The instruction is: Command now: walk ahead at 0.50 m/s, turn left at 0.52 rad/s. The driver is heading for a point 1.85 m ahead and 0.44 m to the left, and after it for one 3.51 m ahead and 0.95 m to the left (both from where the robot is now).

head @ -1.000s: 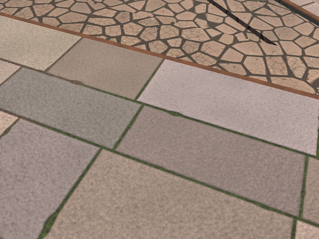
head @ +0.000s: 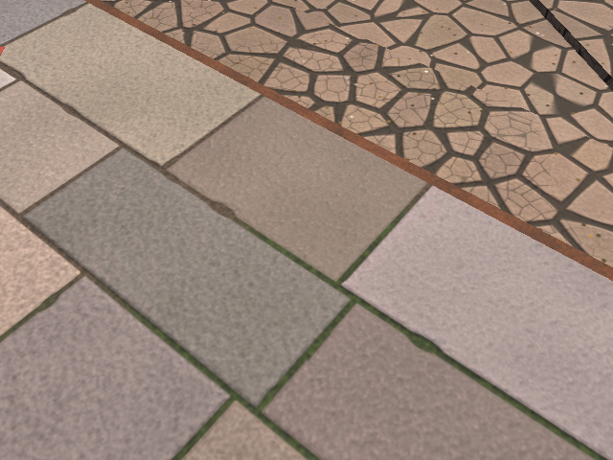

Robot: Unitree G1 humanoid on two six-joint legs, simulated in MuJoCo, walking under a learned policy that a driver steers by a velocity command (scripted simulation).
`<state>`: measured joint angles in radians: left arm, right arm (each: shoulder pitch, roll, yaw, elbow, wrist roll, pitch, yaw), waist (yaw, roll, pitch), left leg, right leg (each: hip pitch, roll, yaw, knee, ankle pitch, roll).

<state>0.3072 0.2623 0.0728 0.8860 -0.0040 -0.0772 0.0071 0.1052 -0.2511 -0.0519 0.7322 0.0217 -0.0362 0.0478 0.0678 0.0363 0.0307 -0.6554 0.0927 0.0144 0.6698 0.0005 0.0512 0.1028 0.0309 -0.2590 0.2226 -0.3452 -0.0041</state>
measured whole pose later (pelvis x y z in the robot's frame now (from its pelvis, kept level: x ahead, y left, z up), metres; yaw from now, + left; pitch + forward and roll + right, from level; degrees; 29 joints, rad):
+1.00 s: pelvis +0.55 +0.10 +0.01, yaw +23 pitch +2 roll -2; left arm 0.39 0.28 0.05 0.88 -0.02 -0.07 -0.01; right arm 0.06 -0.25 -0.04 0.62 0.02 -0.07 0.03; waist 0.12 0.03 0.02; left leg -0.59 0.07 -0.02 0.58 -0.03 0.01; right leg 0.00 0.03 -0.02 0.25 -0.30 -0.01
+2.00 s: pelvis +0.84 +0.26 +0.00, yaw +23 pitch -1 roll +0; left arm 0.13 0.23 0.03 0.94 0.01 0.00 0.02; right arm 0.27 -0.22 -0.03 0.94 -0.01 -0.01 -0.03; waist 0.00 -0.02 0.02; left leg -0.20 0.02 -0.01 0.54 -0.33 -0.02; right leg -0.31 0.00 -0.01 0.50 -0.18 0.01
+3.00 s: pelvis +1.03 +0.32 +0.01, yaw +23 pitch +1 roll +0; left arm 0.44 0.19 0.02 1.11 0.00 -0.08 0.01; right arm 0.02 -0.25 -0.06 0.92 0.03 -0.07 0.02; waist 0.08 0.03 0.01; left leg -0.65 0.10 0.01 0.69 -0.01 0.02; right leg 0.10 0.04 -0.06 0.17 -0.28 -0.04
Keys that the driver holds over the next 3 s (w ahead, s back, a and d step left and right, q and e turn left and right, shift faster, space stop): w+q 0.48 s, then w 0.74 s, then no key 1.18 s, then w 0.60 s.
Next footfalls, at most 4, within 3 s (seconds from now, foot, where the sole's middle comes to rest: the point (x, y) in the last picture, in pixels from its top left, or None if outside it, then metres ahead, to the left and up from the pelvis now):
0.08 left None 0.22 0.11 -0.77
0.56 right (353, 431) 0.53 -0.04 -0.77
1.08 left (209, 353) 0.69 0.30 -0.77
1.52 right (272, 258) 0.98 0.18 -0.77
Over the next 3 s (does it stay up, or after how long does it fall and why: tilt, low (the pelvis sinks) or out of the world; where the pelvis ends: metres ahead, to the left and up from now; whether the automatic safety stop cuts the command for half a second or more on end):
stays up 1.03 0.32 0.01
